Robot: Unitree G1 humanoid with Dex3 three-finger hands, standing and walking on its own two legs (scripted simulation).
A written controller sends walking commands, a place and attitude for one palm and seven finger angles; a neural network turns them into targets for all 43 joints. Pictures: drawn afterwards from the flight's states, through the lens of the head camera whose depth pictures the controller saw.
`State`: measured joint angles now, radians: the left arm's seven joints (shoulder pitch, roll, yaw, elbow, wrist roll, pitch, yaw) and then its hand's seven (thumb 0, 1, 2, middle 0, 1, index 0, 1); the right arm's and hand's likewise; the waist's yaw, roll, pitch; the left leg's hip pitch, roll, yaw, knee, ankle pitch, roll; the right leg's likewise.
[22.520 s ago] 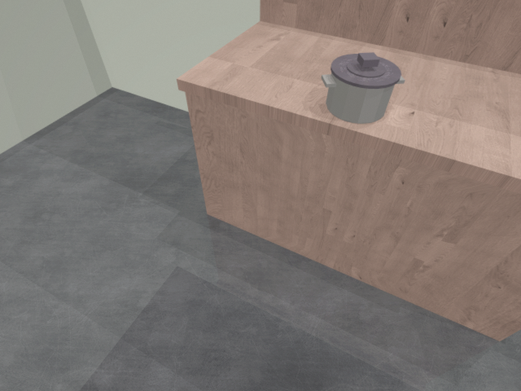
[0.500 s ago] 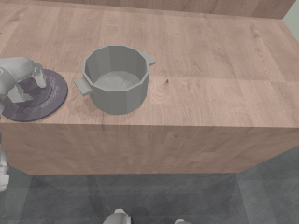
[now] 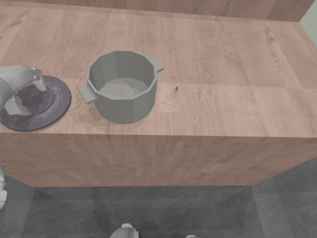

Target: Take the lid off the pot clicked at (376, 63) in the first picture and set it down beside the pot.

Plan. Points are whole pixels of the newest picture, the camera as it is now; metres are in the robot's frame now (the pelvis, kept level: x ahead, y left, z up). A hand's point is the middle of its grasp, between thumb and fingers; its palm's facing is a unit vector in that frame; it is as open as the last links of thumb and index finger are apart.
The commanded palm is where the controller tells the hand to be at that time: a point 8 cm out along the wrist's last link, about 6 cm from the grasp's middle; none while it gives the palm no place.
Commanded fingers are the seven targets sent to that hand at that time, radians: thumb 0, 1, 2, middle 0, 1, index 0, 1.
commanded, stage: open the fingers wide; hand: left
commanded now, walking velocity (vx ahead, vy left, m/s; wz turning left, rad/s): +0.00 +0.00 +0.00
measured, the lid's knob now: (30, 94) +0.47 +0.33 +0.04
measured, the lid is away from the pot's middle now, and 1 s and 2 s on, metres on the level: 0.24 0.24 0.24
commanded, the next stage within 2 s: raise the empty hand in 0.30 s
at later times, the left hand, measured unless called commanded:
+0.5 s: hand (21, 100) +0.43 +0.33 +0.06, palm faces -0.44 -0.10 -0.89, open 11.0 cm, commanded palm +0.46 +0.32 +0.13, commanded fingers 0.00 0.00 0.61 -0.34 -0.88 -0.34 -0.88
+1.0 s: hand (6, 84) +0.43 +0.34 +0.12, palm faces -0.39 -0.11 -0.91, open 11.0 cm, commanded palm +0.46 +0.33 +0.18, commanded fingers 0.00 0.00 0.61 -0.34 -0.88 -0.34 -0.88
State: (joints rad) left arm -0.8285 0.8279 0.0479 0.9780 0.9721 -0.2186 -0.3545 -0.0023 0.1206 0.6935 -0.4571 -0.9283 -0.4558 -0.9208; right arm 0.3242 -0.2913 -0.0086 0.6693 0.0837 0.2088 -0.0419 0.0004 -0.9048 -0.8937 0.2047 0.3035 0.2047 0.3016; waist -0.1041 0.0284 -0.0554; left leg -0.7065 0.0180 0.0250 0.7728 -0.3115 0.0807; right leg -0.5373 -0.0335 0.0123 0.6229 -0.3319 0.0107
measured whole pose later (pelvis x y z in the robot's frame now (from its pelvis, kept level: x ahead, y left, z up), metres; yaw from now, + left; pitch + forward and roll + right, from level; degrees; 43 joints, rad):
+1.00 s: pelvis +0.00 +0.00 +0.01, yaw +1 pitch +11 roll -4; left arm -0.89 0.84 0.01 0.94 0.94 -0.17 -0.42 0.00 0.01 0.61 -0.35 -0.88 -0.35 -0.88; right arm 0.30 -0.29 0.00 0.65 0.10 0.21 -0.04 0.00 -0.91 -0.89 0.20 0.30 0.20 0.30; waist -0.09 0.03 -0.04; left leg -0.61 0.01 0.02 0.71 -0.29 0.08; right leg -0.43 -0.04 0.01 0.55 -0.31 0.02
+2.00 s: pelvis +0.01 -0.01 +0.02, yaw +3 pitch +10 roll -4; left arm -0.94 0.87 0.00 0.79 0.91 -0.10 -0.53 0.00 0.01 0.61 -0.35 -0.88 -0.35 -0.88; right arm 0.26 -0.29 0.00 0.62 0.10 0.23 0.00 0.00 -0.91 -0.89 0.20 0.30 0.20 0.30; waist -0.07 0.04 -0.01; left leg -0.54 -0.01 0.00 0.63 -0.26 0.07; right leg -0.36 -0.05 -0.01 0.48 -0.28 0.02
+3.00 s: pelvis +0.04 -0.08 +0.03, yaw +1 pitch -1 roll +0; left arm -0.09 0.45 0.41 0.05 -0.08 -0.05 0.10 0.00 0.47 0.77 -0.27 -0.57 -0.28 -0.57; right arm 0.19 -0.28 -0.01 0.67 0.05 -0.02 -0.06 0.01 -0.91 -0.89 0.20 0.30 0.20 0.30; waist 0.01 0.06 0.02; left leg -0.20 0.05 0.01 0.48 -0.27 -0.02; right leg -0.08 0.01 0.01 0.41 -0.32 0.01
